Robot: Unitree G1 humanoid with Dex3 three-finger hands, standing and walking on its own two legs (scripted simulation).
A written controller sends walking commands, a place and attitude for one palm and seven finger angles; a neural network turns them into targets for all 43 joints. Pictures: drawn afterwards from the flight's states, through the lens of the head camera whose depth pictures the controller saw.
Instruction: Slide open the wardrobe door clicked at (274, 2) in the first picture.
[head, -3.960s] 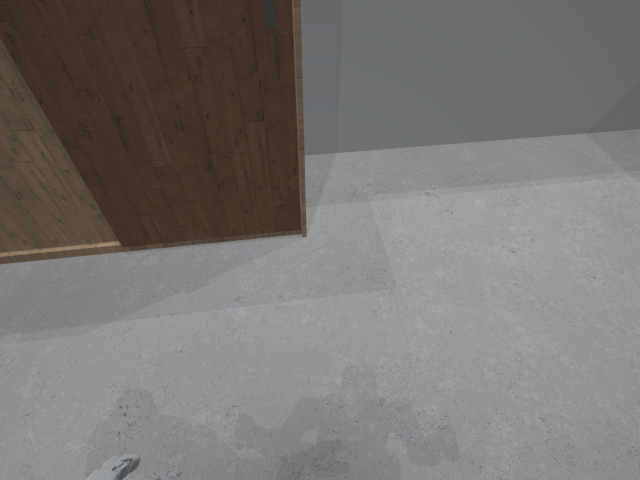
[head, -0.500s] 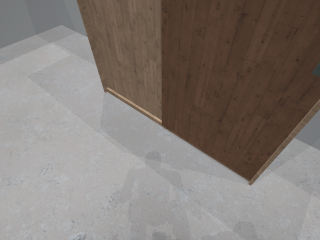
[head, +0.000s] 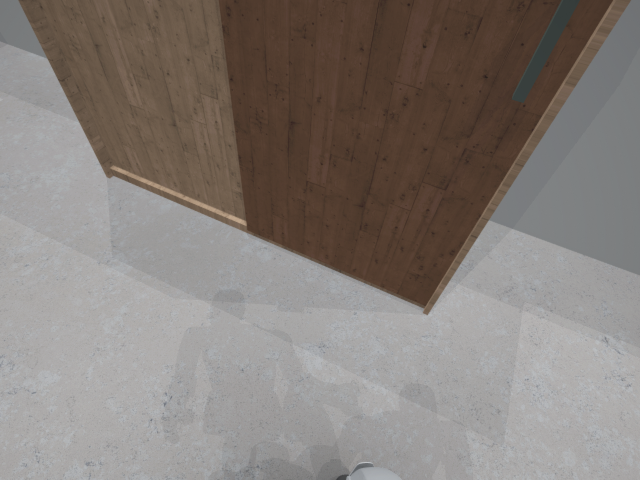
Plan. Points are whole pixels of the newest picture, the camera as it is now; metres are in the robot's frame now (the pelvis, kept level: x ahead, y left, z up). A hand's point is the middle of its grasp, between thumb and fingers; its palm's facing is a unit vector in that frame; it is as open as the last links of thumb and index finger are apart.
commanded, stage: turn to face it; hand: right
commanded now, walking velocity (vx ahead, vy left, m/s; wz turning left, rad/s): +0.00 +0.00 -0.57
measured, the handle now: (544, 46) +0.75 -0.29 +0.19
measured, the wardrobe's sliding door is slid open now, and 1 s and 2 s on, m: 0.00 0.00 0.00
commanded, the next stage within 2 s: take the last steps up to it in 0.44 s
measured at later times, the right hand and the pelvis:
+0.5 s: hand out of the picture -0.06 -0.25 -0.18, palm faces +0.31 +0.92 -0.23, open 7.4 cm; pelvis -0.03 -0.04 +0.00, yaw -15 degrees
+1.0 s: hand out of the picture -0.03 -0.17 -0.16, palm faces +0.35 +0.92 -0.19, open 7.4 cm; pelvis +0.03 -0.01 +0.01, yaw -17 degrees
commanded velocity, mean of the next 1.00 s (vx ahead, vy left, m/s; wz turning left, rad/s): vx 0.14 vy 0.07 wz -0.15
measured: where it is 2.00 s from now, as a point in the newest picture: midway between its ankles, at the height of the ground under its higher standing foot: (327, 420)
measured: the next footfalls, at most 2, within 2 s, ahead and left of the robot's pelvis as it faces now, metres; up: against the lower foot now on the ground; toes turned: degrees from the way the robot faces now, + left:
right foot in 0.36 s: -0.02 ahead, -0.15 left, +0.00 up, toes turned -18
left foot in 0.84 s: +0.04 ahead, +0.07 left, +0.00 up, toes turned -11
